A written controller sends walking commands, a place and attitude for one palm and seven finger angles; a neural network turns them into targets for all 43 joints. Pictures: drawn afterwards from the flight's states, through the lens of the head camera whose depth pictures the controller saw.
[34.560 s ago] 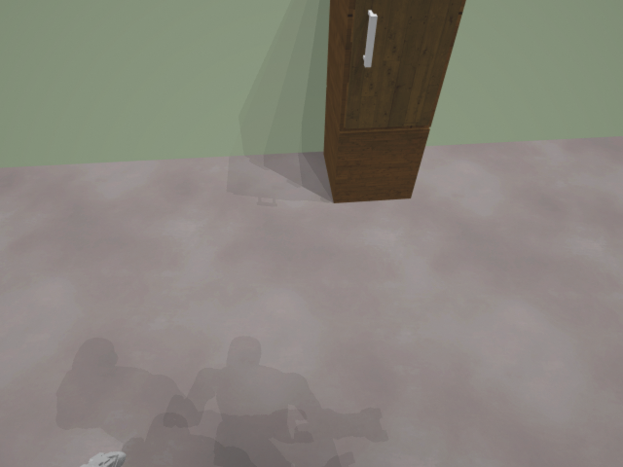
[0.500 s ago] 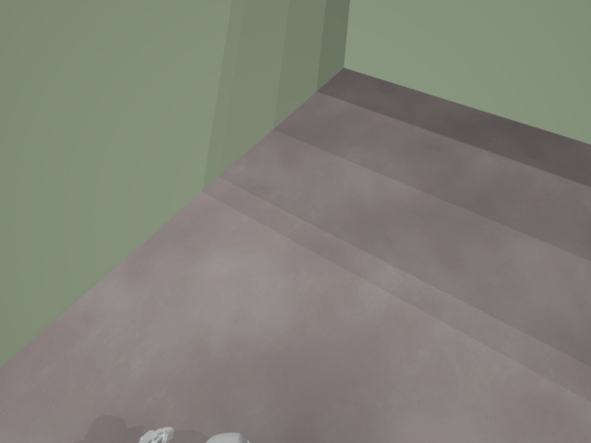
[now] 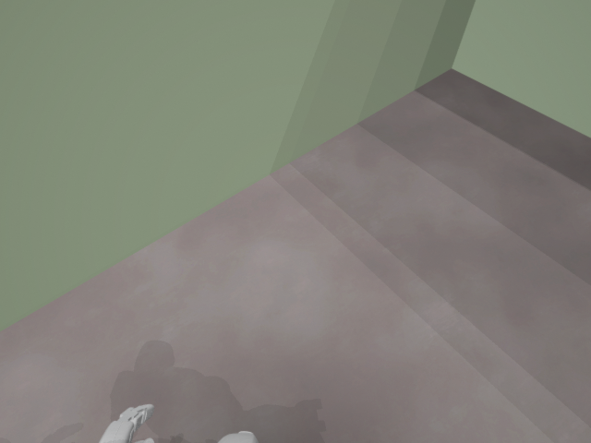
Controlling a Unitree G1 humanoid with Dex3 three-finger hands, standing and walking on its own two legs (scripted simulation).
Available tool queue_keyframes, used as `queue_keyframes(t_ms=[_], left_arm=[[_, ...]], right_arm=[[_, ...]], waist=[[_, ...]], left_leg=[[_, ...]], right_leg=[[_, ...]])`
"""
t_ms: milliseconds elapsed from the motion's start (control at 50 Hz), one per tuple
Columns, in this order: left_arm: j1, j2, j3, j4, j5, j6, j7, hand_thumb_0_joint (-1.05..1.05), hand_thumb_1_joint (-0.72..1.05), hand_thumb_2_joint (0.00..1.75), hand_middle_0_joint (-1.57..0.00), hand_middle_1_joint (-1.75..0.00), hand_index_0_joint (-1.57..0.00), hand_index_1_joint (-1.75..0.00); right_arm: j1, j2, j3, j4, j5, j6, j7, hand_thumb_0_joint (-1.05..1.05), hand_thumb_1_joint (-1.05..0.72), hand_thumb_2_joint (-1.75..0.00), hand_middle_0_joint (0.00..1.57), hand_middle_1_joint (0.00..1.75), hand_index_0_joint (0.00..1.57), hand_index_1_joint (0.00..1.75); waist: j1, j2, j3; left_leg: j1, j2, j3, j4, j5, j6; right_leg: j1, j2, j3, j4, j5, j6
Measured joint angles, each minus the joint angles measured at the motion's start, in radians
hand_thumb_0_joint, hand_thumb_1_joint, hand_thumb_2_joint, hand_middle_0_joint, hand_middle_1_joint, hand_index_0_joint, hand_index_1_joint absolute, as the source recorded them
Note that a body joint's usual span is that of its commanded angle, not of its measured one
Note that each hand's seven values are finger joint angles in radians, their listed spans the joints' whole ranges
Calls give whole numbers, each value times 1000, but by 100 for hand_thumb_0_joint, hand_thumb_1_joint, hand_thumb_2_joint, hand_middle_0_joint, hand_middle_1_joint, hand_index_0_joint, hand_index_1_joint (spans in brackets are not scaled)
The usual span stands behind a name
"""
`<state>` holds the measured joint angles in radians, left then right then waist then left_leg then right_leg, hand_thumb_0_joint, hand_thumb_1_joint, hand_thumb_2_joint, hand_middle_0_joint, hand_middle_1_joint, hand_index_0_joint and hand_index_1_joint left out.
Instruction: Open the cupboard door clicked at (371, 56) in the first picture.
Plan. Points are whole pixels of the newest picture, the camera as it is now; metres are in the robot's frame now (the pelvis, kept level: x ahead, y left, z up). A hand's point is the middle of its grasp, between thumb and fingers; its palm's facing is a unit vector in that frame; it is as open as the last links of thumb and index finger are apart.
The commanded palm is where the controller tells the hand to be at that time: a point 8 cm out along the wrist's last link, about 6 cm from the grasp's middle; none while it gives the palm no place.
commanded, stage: turn to face it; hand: left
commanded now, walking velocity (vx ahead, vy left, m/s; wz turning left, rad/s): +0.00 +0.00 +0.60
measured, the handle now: out of the picture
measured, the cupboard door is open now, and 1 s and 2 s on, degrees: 55 55 55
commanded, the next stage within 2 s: none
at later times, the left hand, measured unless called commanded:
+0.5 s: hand out of the picture +0.02 +0.19 -0.16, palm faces +0.36 -0.90 -0.26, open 7.4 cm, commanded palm none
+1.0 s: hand out of the picture -0.01 +0.14 -0.17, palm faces +0.61 -0.76 -0.23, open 7.4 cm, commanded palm none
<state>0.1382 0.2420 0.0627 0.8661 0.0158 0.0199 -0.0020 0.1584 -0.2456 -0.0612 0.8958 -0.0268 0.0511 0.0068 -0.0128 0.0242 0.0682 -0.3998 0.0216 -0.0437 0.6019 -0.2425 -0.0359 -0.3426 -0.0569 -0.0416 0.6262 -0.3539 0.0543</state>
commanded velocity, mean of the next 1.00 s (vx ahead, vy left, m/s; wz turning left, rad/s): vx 0.00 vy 0.00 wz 0.60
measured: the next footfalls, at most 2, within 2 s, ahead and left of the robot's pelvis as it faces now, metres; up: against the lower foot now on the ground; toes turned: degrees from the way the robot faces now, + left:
left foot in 0.36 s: +0.04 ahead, +0.10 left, +0.00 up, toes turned +21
right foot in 0.64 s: +0.14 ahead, -0.17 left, +0.00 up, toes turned +21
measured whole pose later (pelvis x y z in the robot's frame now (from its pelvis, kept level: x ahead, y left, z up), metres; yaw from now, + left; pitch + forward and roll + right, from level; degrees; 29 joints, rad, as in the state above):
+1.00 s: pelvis +0.05 -0.07 +0.00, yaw +39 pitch +1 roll +1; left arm 0.17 0.24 0.06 0.90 0.01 0.06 0.01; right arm 0.13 -0.23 -0.05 0.88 -0.03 0.03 0.02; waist -0.01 -0.05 0.11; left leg -0.35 0.01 0.04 0.64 -0.31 0.01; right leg -0.43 -0.12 -0.10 1.00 -0.55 0.07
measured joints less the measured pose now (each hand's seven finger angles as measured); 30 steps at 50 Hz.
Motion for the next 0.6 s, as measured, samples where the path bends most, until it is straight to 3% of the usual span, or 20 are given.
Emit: queue_keyframes(t_ms=[60, 100, 140, 220, 300, 340, 360, 400, 440, 480, 540, 600], left_arm=[[12, -19, -9, -2, 9, -13, 11, 1, 91, 90, -20, -30, -20, -30], [32, -34, -14, 2, 7, -12, 17, 1, 91, 90, -20, -30, -20, -30], [52, -43, -18, 10, 7, -13, 20, 1, 91, 90, -20, -30, -20, -30], [80, -51, -25, 24, 7, -18, 19, 1, 91, 90, -20, -30, -20, -30], [95, -47, -22, 39, 7, -18, 15, 1, 91, 90, -20, -30, -20, -30], [107, -38, -16, 46, 2, -15, 11, 1, 91, 90, -21, -30, -20, -30], [117, -36, -14, 47, -1, -9, 9, 1, 91, 90, -21, -30, -20, -30], [95, -14, -8, 57, -3, 17, 10, 1, 91, 90, -21, -30, -20, -30], [66, 0, 1, 66, -2, 37, 15, 1, 91, 90, -20, -30, -20, -30], [41, 4, 7, 62, -1, 43, 12, 1, 91, 90, -20, -30, -20, -30], [19, 4, 10, 37, -3, 35, 4, 1, 91, 90, -20, -30, -20, -30], [12, 4, 8, 12, -4, 19, 0, 1, 91, 90, -20, -30, -20, -30]], right_arm=[[-8, -15, -18, 8, 5, 20, 3, 0, -90, -89, 21, 30, 20, 30], [-15, -21, -24, 15, 4, 28, 5, 0, -90, -89, 21, 30, 20, 30], [-23, -18, -22, 18, 6, 31, 9, 0, -90, -89, 20, 30, 19, 30], [-41, -3, -10, 17, 11, 28, 17, 0, -91, -89, 20, 30, 19, 30], [-69, 9, 2, 7, 14, 22, 20, 0, -91, -89, 20, 30, 19, 30], [-77, 10, 7, -6, 11, 12, 21, 0, -90, -89, 20, 30, 19, 30], [-74, 3, 8, -18, 8, 3, 22, 0, -90, -89, 20, 30, 19, 30], [-82, 13, 7, -24, 5, -11, 16, 0, -90, -89, 20, 30, 19, 30], [-70, 18, 11, -28, 2, -17, 7, 0, -90, -89, 20, 30, 19, 30], [-55, 17, 13, -23, -1, -15, -1, 0, -90, -89, 20, 30, 20, 30], [-36, 11, 11, -8, -5, -6, -4, 0, -90, -89, 21, 30, 20, 30], [-20, 5, 4, 1, -4, 6, -2, 0, -90, -89, 21, 30, 20, 30]], waist=[[0, 12, 16], [-4, 10, 24], [-8, -5, 30], [-3, -41, 44], [15, -62, 60], [17, -69, 58], [16, -55, 47], [16, -74, 58], [17, -74, 59], [18, -59, 54], [16, -30, 45], [10, -2, 32]], left_leg=[[-86, -24, -5, 283, -223, -2], [-126, -24, 25, 462, -242, -11], [-126, -15, 61, 503, -236, -23], [-61, -2, 120, 339, -219, -31], [18, -7, 153, 143, -183, -16], [75, -12, 168, 19, -85, 1], [94, -3, 155, -29, -7, 42], [62, -15, 135, 28, -39, 73], [53, -18, 106, 38, -63, 61], [57, -17, 74, 12, -48, 44], [64, -10, 27, -24, -19, 29], [50, -3, -18, -16, -18, 8]], right_leg=[[7, -14, -35, 26, 19, -50], [40, -27, -60, 0, 11, -63], [75, -41, -82, -42, 22, -66], [121, -66, -134, -91, 31, -70], [127, -82, -192, -61, 1, -66], [111, -95, -218, -1, -36, -58], [80, -92, -225, 64, -58, -45], [-6, -87, -145, 263, -178, -8], [-80, -59, -72, 407, -199, 10], [-121, -41, -31, 448, -163, 17], [-117, -24, -2, 347, -127, 16], [-51, -1, -1, 150, -64, 11]])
